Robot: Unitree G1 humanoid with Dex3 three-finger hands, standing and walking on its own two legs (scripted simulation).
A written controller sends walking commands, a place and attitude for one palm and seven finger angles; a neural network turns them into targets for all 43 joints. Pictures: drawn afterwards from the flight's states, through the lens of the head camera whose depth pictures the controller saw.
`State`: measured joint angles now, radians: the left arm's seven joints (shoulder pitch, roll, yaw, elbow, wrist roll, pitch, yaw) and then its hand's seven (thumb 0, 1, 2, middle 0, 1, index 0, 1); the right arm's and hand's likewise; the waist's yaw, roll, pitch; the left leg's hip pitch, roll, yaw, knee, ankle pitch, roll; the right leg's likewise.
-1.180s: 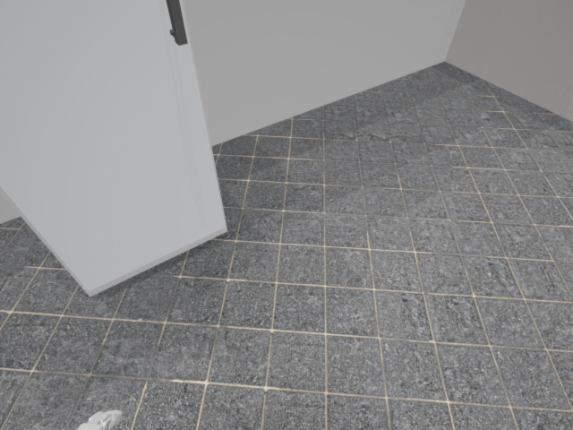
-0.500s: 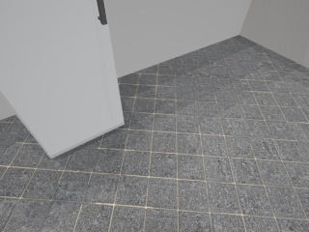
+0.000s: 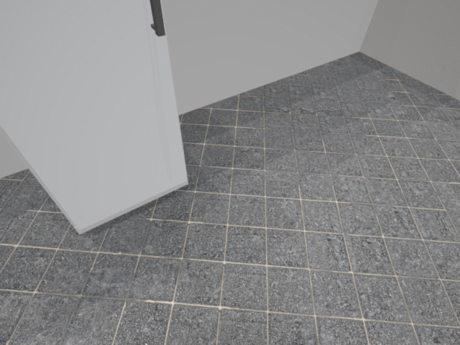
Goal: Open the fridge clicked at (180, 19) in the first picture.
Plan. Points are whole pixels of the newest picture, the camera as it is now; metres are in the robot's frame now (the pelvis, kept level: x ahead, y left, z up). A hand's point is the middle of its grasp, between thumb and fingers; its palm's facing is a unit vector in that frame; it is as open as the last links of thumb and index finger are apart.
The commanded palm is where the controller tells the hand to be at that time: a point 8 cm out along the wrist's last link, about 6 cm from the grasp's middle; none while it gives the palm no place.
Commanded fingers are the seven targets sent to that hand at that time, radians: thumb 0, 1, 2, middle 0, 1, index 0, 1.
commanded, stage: look at it before walking up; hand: right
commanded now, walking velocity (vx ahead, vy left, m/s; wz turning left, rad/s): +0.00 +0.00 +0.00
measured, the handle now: out of the picture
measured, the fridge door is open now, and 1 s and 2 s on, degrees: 0 0 0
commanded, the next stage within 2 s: walk to a spot facing it in 0.46 s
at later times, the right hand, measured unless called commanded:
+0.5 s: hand out of the picture +0.09 -0.25 -0.16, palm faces -0.03 +0.94 -0.33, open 7.4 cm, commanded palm none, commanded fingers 0.00 -0.90 -0.90 0.20 0.30 0.20 0.30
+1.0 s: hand out of the picture +0.02 -0.25 -0.20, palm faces +0.15 +0.97 -0.17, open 7.4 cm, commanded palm none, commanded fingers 0.00 -0.90 -0.90 0.20 0.30 0.20 0.30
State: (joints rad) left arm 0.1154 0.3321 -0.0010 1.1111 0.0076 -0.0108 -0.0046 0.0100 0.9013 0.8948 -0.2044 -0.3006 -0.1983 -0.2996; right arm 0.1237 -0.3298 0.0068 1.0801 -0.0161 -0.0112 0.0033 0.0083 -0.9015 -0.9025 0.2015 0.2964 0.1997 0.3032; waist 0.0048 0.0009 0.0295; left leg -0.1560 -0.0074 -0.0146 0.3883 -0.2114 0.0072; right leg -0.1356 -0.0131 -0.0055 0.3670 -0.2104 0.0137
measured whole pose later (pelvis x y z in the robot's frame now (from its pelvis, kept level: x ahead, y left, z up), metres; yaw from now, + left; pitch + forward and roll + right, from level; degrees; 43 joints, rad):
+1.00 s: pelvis +0.08 -0.07 -0.02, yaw -9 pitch +0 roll +1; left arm 0.33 0.17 0.02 1.05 0.02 -0.04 -0.01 0.01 0.90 0.89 -0.20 -0.30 -0.20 -0.30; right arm 0.35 -0.23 -0.04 1.10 -0.03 0.02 0.01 0.01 -0.91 -0.90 0.20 0.30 0.20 0.30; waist 0.01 0.05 0.03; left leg -0.35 0.08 0.06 1.06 -0.45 0.00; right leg -0.26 0.00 -0.13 0.60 -0.34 -0.07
